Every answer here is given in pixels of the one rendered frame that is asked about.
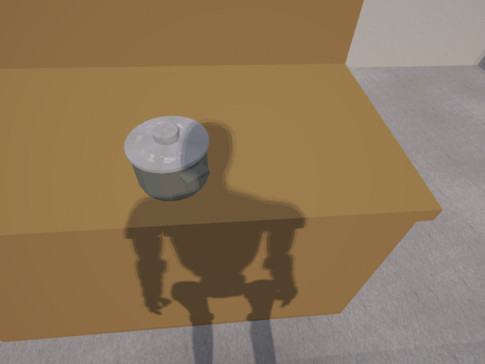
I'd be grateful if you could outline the table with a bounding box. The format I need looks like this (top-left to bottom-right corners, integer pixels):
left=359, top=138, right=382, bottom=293
left=0, top=0, right=443, bottom=342

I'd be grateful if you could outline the pot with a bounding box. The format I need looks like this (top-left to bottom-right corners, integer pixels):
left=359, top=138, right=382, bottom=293
left=132, top=152, right=210, bottom=201

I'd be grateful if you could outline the knob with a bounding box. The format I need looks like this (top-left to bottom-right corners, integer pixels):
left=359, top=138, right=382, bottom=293
left=152, top=123, right=179, bottom=145

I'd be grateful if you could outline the lid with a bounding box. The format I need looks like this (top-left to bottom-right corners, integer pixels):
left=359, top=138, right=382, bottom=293
left=124, top=116, right=209, bottom=174

